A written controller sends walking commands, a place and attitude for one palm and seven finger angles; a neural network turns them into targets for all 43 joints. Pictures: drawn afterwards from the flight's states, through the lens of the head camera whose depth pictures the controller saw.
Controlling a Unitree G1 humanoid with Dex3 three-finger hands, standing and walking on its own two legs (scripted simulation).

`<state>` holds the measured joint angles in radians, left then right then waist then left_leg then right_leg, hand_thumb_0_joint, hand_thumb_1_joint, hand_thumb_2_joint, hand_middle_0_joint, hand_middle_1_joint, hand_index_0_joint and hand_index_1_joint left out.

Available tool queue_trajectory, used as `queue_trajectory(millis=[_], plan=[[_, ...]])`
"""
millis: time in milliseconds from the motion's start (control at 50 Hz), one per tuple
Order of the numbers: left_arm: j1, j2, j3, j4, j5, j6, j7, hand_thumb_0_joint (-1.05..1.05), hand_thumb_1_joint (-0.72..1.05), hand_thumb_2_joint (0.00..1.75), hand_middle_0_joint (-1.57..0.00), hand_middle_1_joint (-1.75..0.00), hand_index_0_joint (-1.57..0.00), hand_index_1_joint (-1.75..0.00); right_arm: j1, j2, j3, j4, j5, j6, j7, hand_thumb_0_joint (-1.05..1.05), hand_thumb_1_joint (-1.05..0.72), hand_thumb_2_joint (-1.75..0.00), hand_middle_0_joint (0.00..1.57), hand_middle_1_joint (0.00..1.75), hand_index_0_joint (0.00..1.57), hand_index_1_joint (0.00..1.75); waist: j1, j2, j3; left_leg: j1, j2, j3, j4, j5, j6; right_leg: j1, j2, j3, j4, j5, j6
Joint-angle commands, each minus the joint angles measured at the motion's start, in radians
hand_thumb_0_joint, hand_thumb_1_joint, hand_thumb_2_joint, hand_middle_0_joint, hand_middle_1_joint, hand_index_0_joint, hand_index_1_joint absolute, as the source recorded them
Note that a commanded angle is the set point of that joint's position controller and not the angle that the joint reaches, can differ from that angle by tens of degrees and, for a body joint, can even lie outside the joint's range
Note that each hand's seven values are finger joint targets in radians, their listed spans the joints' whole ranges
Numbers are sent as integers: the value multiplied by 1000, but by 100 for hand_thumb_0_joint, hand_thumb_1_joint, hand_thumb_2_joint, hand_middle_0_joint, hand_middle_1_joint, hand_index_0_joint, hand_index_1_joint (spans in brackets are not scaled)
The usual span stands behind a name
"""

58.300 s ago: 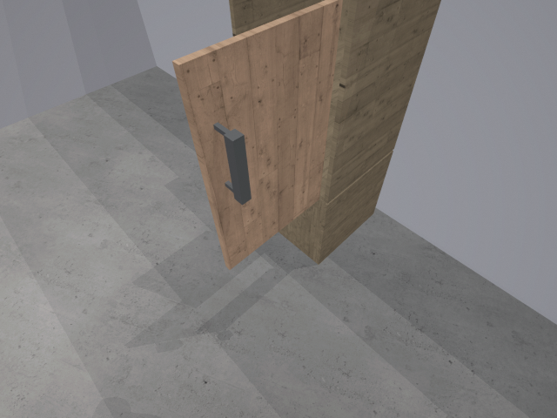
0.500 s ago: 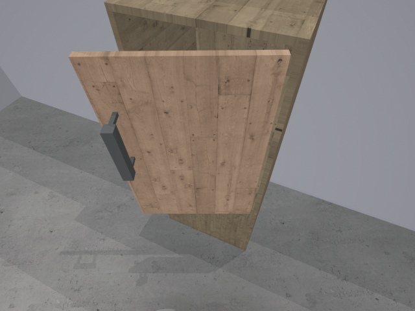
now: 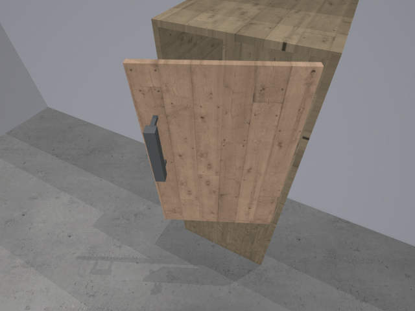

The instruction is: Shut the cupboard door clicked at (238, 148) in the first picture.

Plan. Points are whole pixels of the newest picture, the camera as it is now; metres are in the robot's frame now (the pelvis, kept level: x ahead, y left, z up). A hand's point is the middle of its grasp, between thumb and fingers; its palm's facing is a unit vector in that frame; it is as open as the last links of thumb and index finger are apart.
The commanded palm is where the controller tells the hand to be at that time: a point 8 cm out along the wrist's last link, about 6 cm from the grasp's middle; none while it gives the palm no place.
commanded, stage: come to a stop and stand still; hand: left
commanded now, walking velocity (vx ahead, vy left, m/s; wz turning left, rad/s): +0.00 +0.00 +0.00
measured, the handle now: (158, 149) +0.46 +0.16 +0.05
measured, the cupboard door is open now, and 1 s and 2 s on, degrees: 24 24 24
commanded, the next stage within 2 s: look again from close up in 0.16 s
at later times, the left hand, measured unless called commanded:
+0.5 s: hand out of the picture +0.01 +0.16 -0.17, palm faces -0.02 -0.98 -0.18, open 7.4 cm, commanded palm none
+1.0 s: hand (136, 295) +0.16 +0.16 -0.05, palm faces +0.24 -0.95 -0.18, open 7.1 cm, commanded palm +0.12 +0.19 -0.05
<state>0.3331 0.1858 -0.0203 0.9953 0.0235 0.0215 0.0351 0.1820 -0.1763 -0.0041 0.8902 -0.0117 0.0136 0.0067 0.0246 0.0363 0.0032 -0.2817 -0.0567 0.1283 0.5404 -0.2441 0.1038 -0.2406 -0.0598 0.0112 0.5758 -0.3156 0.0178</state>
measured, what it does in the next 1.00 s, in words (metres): stands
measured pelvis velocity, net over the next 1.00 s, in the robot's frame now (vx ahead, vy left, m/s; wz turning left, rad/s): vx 0.01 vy -0.04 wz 0.06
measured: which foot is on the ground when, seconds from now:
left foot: down 0.00-1.00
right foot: down 0.00-1.00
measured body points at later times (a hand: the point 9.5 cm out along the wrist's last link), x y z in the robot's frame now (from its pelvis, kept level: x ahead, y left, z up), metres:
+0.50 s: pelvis +0.01 -0.01 +0.01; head +0.02 -0.01 +0.46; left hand +0.01 +0.21 -0.15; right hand +0.00 -0.24 -0.14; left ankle +0.04 +0.05 -0.73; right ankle +0.00 -0.16 -0.73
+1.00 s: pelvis +0.01 -0.04 +0.00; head +0.01 -0.05 +0.45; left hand +0.15 +0.21 -0.03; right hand +0.10 -0.29 -0.12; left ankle +0.04 +0.05 -0.73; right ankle +0.00 -0.16 -0.73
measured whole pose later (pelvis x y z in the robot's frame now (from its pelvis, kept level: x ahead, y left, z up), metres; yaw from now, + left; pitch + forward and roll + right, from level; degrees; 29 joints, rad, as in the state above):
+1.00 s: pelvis +0.01 -0.04 +0.00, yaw +4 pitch +1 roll +0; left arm 0.46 0.21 0.02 0.22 -0.14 -0.09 0.09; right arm 0.35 -0.23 0.01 0.84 0.03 -0.29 -0.05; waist -0.04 0.01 -0.02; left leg -0.34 -0.04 0.05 0.58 -0.26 0.04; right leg -0.27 -0.04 -0.06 0.62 -0.36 0.00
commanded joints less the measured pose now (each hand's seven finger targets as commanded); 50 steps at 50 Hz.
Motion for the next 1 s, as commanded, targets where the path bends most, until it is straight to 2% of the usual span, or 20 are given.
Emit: queue_trajectory(millis=[0,60,140,200,280,360,400,520,600,700,800,820,840,860,880,900,920,940,960,980], plan=[[40,108,26,-60,5,-22,6,0,90,90,-20,-30,-20,-30,45,-146,-38,-28,-5,-22,-12,0,-90,-90,20,30,20,30,-17,-23,54,-21,178,-268,-292,-223,-41,-62,-5,35,-98,-15,-56],[51,96,23,-45,4,-24,5,0,90,90,-20,-30,-20,-30,59,-139,-34,-5,-3,-28,-13,0,-90,-90,20,30,20,30,-14,-32,57,-20,181,-269,-314,-217,-43,-53,-11,29,-112,-3,-53],[51,90,19,-23,0,-32,4,0,90,90,-20,-30,-20,-30,84,-127,-28,32,-3,-37,-16,0,-90,-90,20,30,20,30,-18,-49,26,25,172,-250,-295,-126,-43,-35,-27,45,-144,35,-54],[41,87,18,-4,0,-31,4,0,90,90,-20,-30,-20,-30,97,-125,-24,64,-1,-40,-18,0,-90,-90,20,30,20,30,-19,-16,40,29,175,-245,-306,-103,-47,-26,-29,39,-151,50,-53],[39,83,15,23,-3,-32,4,0,90,90,-20,-30,-20,-30,119,-120,-19,101,1,-43,-22,0,-90,-90,20,30,20,30,-18,-34,40,40,176,-241,-304,-67,-47,-4,-36,35,-167,69,-51],[33,76,14,49,-7,-32,3,0,90,90,-20,-30,-20,-30,136,-118,-15,134,2,-47,-26,0,-90,-90,20,30,20,30,-20,-9,37,56,175,-233,-303,-36,-53,8,-38,32,-173,78,-47],[31,72,12,58,-6,-33,5,0,90,90,-20,-30,-20,-30,136,-112,-14,145,4,-47,-26,0,-90,-90,20,30,20,30,-19,-35,49,50,173,-226,-292,-16,-50,16,-44,37,-187,93,-47],[28,61,10,75,-9,-36,6,0,90,90,-20,-30,-20,-30,149,-95,-12,176,4,-47,-29,0,-90,-90,20,30,20,30,-23,-37,52,65,168,-210,-278,13,-54,19,-46,39,-200,105,-45],[26,55,10,81,-9,-40,9,0,90,90,-20,-30,-20,-30,152,-81,-10,186,5,-49,-32,0,-90,-90,20,30,20,30,-25,-47,46,93,164,-189,-246,102,-54,19,-50,46,-211,138,-44],[28,49,9,86,-10,-42,10,0,90,90,-20,-30,-20,-30,146,-70,-7,200,6,-48,-33,0,-90,-90,20,30,20,30,-27,-62,62,106,162,-180,-234,125,-56,9,-50,53,-224,141,-45],[35,46,8,92,-11,-43,9,0,90,90,-20,-30,-20,-30,139,-69,-4,205,5,-47,-34,0,-90,-90,20,30,20,30,-27,-46,68,116,161,-175,-237,127,-59,8,-49,59,-232,141,-47],[81,73,13,108,8,-62,44,0,90,90,-20,-30,-20,-30,80,-108,-2,134,9,-53,-24,0,-90,-90,20,30,20,30,-5,-144,95,38,183,-173,-47,244,-81,5,-70,60,-226,303,-34],[-792,594,391,-1517,-126,-324,40,0,90,90,-20,-30,-20,-30,159,-326,-53,-201,23,-222,-114,0,-90,-90,20,30,20,30,-207,-32,-274,360,112,-181,-115,292,-60,-59,50,-49,-97,309,-23],[-160,147,32,-1293,-148,-262,34,0,90,90,-22,-32,-22,-32,57,-185,0,-182,54,-302,-113,0,-90,-90,20,30,20,30,-42,333,-466,463,126,-153,-115,418,-104,-63,83,-87,-54,148,-51],[75,-32,-22,-1158,-182,-112,58,0,90,90,-24,-34,-24,-34,52,-171,-6,-166,49,-344,-101,0,-90,-90,20,30,20,30,-34,357,-341,337,137,-199,-146,363,-152,-69,79,-112,34,38,-43],[23,-58,-60,-1053,-182,-93,71,0,90,90,-25,-36,-25,-36,39,-156,9,-152,69,-372,-87,0,-90,-90,20,30,20,30,-72,121,-93,143,120,-220,-149,145,-133,-173,69,-110,39,5,-34],[-39,-51,-44,-1068,-191,-138,63,0,90,90,-27,-38,-27,-38,45,-196,-21,-197,61,-385,-73,0,-90,-90,20,30,20,30,-98,54,26,33,100,-231,-115,-66,-113,-209,64,-113,-17,0,-36],[-26,-9,6,-991,-182,-189,48,0,90,90,-29,-40,-29,-40,37,-215,-33,-222,48,-394,-66,0,-90,-90,20,30,20,30,-106,-42,80,-75,78,-235,-60,-174,-105,-271,58,-117,-29,-41,-37],[23,-8,44,-887,-186,-253,19,0,90,90,-31,-42,-31,-42,29,-215,-44,-241,33,-395,-58,0,-90,-90,20,30,20,30,-100,-167,89,-161,63,-229,21,-180,-102,-353,61,-123,5,-95,-36],[139,-13,77,-815,-199,-324,-31,0,90,90,-33,-44,-33,-44,15,-210,-61,-276,35,-398,-42,0,-90,-90,20,30,20,30,-48,-207,27,-203,52,-202,92,-132,-108,-371,63,-122,57,-117,-43]])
